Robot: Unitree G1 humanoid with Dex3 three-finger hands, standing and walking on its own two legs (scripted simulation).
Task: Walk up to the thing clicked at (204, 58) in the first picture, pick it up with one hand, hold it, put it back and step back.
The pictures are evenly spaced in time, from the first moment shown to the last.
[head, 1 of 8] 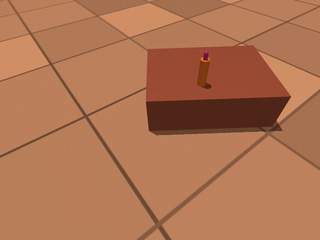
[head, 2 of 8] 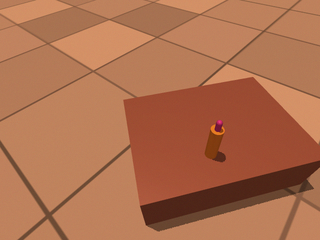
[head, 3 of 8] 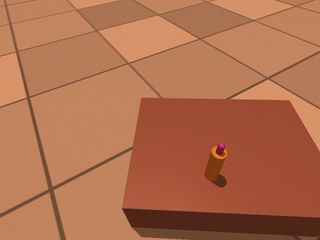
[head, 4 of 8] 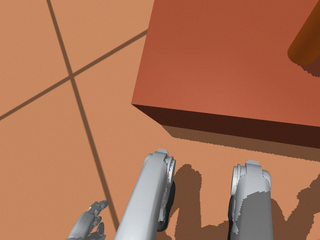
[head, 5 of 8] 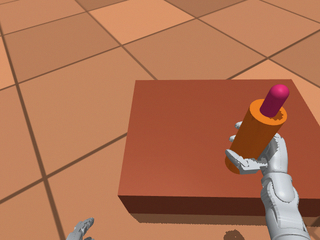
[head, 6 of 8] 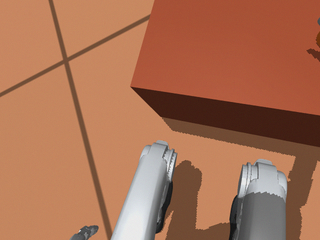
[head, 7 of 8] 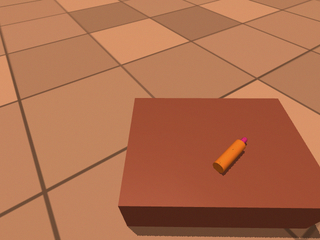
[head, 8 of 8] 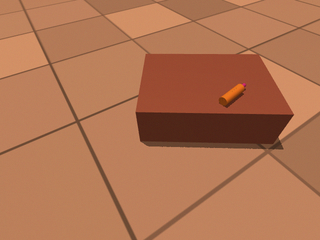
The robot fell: no
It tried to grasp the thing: yes
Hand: right
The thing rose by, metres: 0.38
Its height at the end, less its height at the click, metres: -0.10
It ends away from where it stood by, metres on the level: 0.26
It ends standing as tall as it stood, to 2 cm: no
